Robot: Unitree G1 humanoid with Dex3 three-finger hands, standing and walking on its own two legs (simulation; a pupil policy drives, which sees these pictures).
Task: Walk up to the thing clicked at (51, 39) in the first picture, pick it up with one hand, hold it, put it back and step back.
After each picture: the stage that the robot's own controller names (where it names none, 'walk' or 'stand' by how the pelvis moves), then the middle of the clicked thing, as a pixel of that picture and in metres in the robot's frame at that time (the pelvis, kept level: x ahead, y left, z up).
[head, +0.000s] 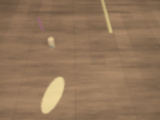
stand; (51, 42) +1.31 +0.30 -0.72
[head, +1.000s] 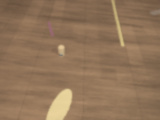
walk; (61, 51) +1.20 +0.11 -0.70
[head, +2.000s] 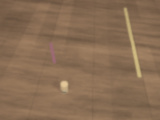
walk; (64, 87) +0.72 +0.08 -0.71
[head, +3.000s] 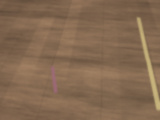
walk; out of the picture +0.38 +0.14 -0.69
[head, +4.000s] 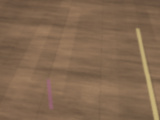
stand; out of the picture +0.25 +0.13 -0.72
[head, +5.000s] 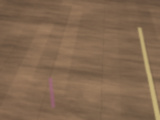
stand; out of the picture +0.25 +0.12 -0.72
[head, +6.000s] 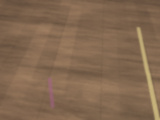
stand; out of the picture +0.25 +0.11 -0.73
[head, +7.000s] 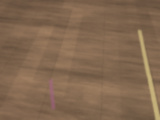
stand; out of the picture +0.26 +0.12 -0.73
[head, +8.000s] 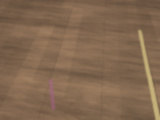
stand; out of the picture +0.25 +0.12 -0.73
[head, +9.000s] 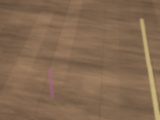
go down; out of the picture +0.27 +0.11 -0.72
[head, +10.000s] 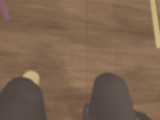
go down; (31, 80) +0.34 +0.15 -0.29
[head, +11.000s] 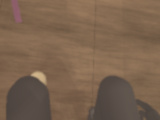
close in; (38, 81) +0.34 +0.15 -0.29
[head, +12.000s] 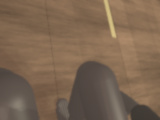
close in; out of the picture +0.33 +0.18 -0.21
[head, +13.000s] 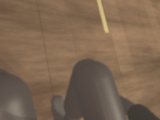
close; out of the picture +0.37 +0.19 -0.21
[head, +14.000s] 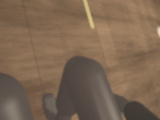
lift; out of the picture +0.43 +0.18 -0.24
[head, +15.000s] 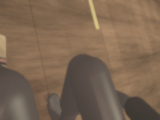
lift; out of the picture +0.42 +0.11 -0.22
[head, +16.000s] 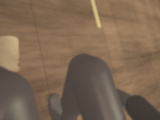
lift; (8, 54) +0.42 +0.07 -0.22
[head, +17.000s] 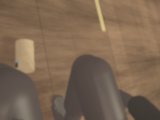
lift; (24, 56) +0.42 +0.03 -0.22
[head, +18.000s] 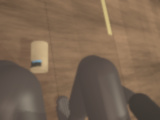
lift; (39, 57) +0.42 -0.01 -0.21
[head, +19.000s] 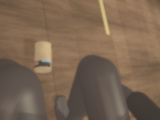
lift; (43, 57) +0.42 -0.03 -0.22
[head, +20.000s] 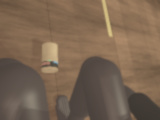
lift; (49, 58) +0.42 -0.04 -0.22
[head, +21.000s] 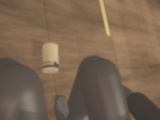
lift; (50, 58) +0.42 -0.06 -0.22
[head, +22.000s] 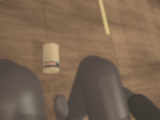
lift; (51, 58) +0.42 -0.06 -0.22
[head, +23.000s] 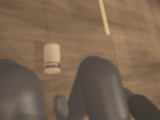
lift; (52, 59) +0.42 -0.06 -0.22
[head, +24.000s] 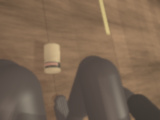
lift; (52, 58) +0.42 -0.07 -0.22
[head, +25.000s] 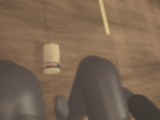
lift; (51, 59) +0.42 -0.06 -0.22
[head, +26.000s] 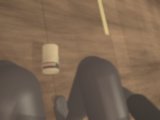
lift; (50, 59) +0.42 -0.06 -0.22
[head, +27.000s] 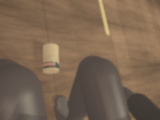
lift; (50, 59) +0.42 -0.06 -0.22
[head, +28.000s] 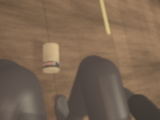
lift; (51, 58) +0.42 -0.06 -0.22
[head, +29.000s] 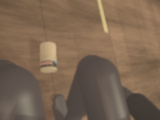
lift; (48, 57) +0.42 -0.05 -0.22
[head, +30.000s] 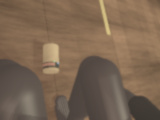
lift; (50, 59) +0.42 -0.06 -0.21
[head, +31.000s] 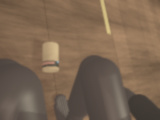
lift; (50, 57) +0.42 -0.06 -0.22
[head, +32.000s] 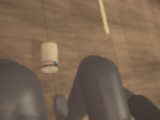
lift; (49, 58) +0.42 -0.06 -0.22
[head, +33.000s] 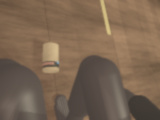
lift; (50, 58) +0.42 -0.06 -0.22
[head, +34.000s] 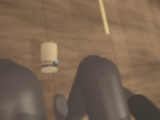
lift; (49, 58) +0.42 -0.05 -0.22
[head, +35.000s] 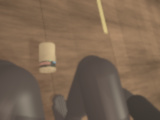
lift; (47, 58) +0.42 -0.05 -0.22
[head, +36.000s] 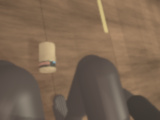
lift; (47, 58) +0.42 -0.05 -0.22
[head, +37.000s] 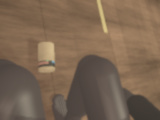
lift; (46, 57) +0.42 -0.05 -0.22
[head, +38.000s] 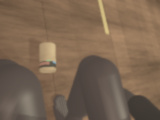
lift; (47, 58) +0.42 -0.05 -0.22
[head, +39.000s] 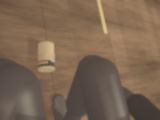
lift; (46, 57) +0.42 -0.05 -0.22
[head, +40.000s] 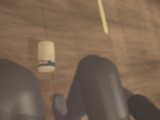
lift; (46, 57) +0.42 -0.05 -0.22
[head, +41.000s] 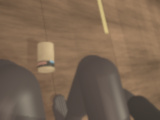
lift; (45, 57) +0.42 -0.04 -0.22
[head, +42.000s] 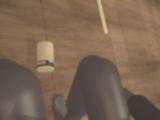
lift; (45, 57) +0.42 -0.04 -0.22
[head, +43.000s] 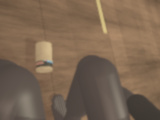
lift; (44, 57) +0.42 -0.04 -0.22
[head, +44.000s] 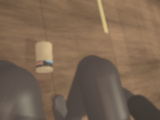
lift; (44, 57) +0.42 -0.03 -0.22
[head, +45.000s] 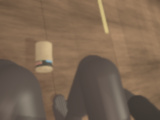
lift; (44, 57) +0.42 -0.03 -0.22
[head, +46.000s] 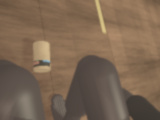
lift; (41, 57) +0.42 -0.03 -0.22
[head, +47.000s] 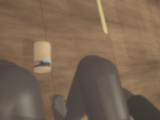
lift; (42, 57) +0.42 -0.03 -0.22
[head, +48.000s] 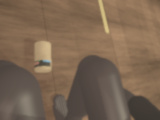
lift; (42, 57) +0.42 -0.03 -0.22
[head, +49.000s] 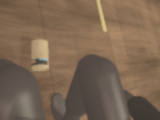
lift; (40, 55) +0.42 -0.02 -0.22
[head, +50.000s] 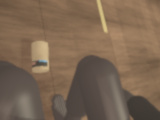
lift; (40, 57) +0.42 -0.02 -0.22
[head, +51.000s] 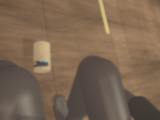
lift; (42, 57) +0.42 -0.02 -0.22
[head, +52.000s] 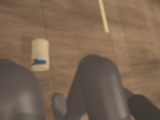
lift; (40, 55) +0.42 -0.02 -0.22
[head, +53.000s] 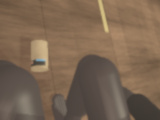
lift; (39, 56) +0.42 -0.02 -0.22
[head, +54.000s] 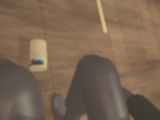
lift; (38, 55) +0.42 -0.02 -0.22
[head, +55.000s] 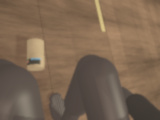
lift; (35, 55) +0.43 -0.01 -0.22
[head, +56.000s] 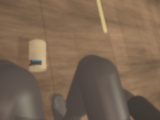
lift; (37, 56) +0.42 -0.01 -0.22
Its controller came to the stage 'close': yes
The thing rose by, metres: 0.01
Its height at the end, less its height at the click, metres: -0.02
